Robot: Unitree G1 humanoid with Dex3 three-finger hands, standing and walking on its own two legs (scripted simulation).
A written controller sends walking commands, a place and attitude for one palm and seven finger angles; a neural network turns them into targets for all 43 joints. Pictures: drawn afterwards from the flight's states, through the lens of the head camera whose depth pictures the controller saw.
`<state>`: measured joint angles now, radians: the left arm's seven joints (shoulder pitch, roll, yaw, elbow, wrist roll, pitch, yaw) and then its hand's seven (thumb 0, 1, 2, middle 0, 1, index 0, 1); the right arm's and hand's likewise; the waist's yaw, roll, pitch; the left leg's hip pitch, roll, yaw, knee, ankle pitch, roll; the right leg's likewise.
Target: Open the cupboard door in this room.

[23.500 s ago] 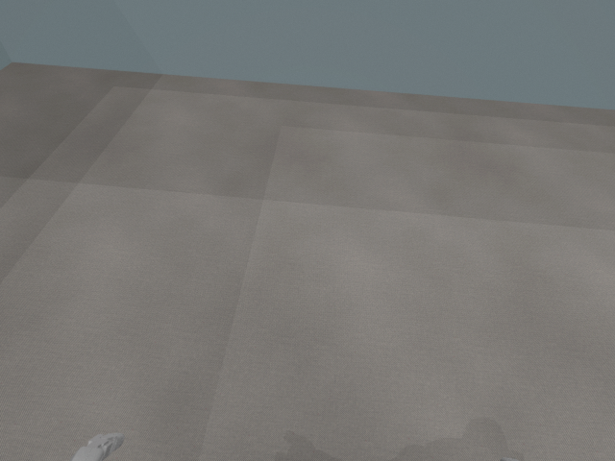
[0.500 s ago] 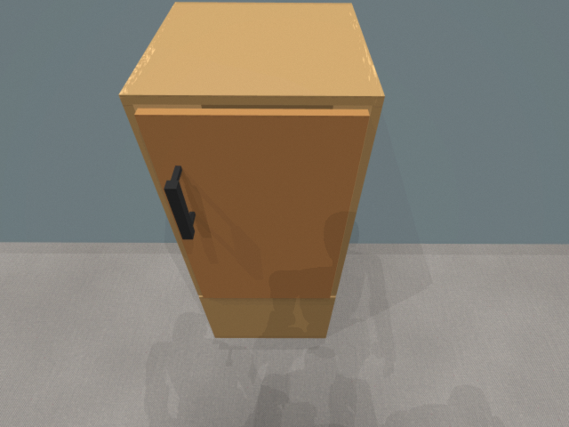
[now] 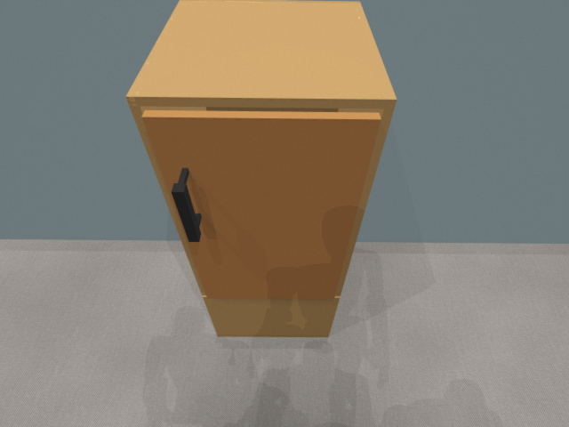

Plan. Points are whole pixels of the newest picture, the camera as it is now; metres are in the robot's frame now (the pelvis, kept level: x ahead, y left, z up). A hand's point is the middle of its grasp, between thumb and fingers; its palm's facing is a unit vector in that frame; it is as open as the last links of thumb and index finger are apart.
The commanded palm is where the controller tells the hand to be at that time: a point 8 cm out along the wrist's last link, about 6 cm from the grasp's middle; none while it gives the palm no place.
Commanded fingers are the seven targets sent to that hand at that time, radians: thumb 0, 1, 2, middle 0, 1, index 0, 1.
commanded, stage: shuffle to correct the standing spot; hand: left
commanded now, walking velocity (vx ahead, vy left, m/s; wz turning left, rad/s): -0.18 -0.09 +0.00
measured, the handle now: (189, 206) +0.47 +0.20 +0.00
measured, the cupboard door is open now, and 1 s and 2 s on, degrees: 0 0 0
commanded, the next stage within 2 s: come to a stop and stand still in 0.16 s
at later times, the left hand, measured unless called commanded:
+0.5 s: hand out of the picture -0.02 +0.13 -0.16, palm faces +0.05 -0.97 -0.25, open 7.3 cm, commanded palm none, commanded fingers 0.00 0.90 0.90 -0.20 -0.30 -0.20 -0.30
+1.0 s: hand out of the picture -0.08 +0.18 -0.18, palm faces +0.11 -0.98 -0.18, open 7.4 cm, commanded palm none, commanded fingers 0.00 0.90 0.90 -0.20 -0.30 -0.20 -0.30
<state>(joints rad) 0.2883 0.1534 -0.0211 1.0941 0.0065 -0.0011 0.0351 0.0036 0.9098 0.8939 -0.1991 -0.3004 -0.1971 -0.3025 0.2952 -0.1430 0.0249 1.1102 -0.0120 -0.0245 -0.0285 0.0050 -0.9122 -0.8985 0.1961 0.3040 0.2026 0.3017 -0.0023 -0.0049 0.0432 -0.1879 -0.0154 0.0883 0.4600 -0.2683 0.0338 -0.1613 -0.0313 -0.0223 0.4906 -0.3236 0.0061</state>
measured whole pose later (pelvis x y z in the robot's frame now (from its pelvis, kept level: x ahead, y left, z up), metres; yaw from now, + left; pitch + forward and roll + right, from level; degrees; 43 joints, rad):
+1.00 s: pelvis -0.05 +0.00 +0.00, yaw +3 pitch +0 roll +1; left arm 0.32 0.18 0.01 1.09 0.02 0.01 0.02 0.01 0.91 0.89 -0.20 -0.30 -0.20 -0.30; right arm 0.28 -0.15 0.01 1.08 -0.02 -0.01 -0.04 0.00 -0.94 -0.90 0.20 0.30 0.20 0.30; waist 0.03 -0.04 0.01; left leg -0.17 -0.03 0.06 0.46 -0.29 0.03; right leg -0.24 -0.04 -0.05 0.50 -0.23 0.00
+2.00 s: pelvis -0.04 -0.01 +0.00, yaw +2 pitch -1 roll +1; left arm 0.27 0.15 -0.02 1.11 0.01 -0.01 0.03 0.01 0.92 0.89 -0.20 -0.30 -0.20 -0.30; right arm 0.28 -0.16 0.02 1.10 -0.01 -0.03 -0.03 0.01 -0.92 -0.90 0.19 0.30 0.20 0.30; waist 0.00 0.01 0.04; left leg -0.12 0.00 0.07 0.44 -0.30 0.01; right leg -0.20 -0.02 -0.04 0.49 -0.27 -0.01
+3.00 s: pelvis -0.09 +0.00 -0.07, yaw +4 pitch +13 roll -2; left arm 0.27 0.30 0.31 0.12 -0.32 -0.38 -0.32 0.00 -0.02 0.50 -0.27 -0.89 -0.26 -0.89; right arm 0.33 -0.26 0.02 0.58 0.02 -0.23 -0.06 0.01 -0.90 -0.90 0.20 0.31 0.21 0.30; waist -0.02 0.02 -0.11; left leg -0.78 0.02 0.01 1.06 -0.50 0.02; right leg -0.79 -0.03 -0.09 0.99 -0.42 -0.01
